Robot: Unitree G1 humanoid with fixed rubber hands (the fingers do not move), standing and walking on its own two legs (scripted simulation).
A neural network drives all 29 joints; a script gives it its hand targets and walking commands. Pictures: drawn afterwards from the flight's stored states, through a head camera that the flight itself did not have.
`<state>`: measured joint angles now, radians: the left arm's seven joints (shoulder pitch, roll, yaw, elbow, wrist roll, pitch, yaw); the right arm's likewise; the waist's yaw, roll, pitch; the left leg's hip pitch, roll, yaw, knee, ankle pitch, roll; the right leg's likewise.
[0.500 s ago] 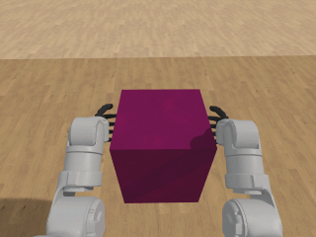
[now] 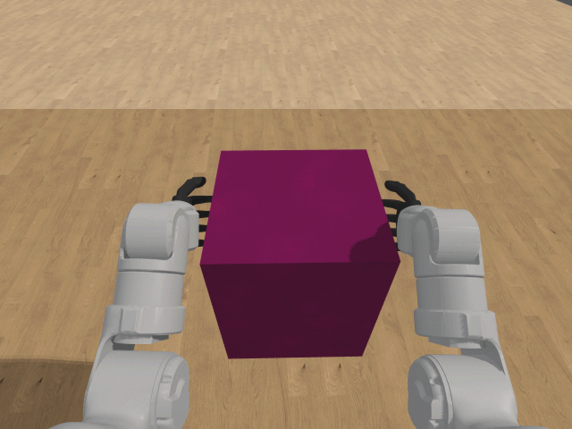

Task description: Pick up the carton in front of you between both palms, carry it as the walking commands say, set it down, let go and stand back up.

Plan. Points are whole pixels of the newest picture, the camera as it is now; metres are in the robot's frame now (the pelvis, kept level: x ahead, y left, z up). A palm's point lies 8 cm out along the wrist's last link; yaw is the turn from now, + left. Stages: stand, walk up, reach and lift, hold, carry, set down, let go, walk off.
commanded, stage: carry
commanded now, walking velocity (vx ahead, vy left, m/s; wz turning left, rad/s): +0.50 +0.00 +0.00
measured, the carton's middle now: (294, 258) +0.35 +0.00 +0.07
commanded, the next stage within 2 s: none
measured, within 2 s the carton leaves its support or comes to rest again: neither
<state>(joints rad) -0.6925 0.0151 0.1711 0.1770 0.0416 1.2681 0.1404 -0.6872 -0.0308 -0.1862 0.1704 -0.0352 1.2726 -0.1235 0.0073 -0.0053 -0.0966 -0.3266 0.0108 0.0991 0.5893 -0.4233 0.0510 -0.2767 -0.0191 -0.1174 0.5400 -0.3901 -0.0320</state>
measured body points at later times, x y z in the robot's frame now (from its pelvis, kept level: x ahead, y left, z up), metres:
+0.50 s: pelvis +0.20 -0.03 +0.01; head +0.22 -0.04 +0.46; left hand +0.57 +0.14 +0.15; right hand +0.59 -0.16 +0.16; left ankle +0.14 +0.08 -0.62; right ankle +0.20 -0.10 -0.72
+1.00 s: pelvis +0.51 +0.01 +0.05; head +0.59 +0.01 +0.49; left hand +0.93 +0.12 +0.18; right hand +0.89 -0.18 +0.18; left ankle +0.52 +0.07 -0.69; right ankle +0.55 -0.12 -0.60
